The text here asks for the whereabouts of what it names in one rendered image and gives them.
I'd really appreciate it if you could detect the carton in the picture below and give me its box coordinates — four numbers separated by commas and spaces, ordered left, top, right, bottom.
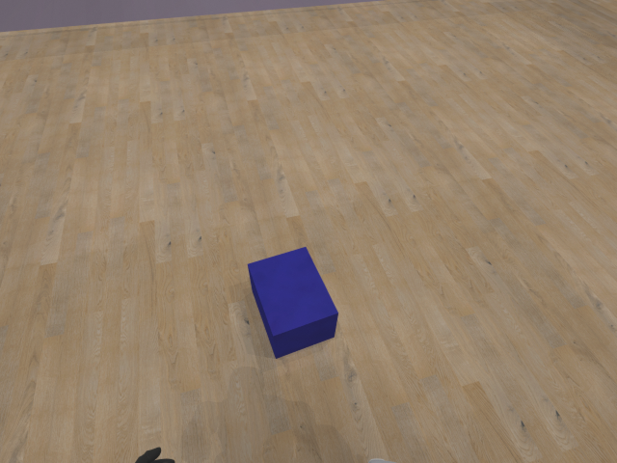
248, 247, 338, 359

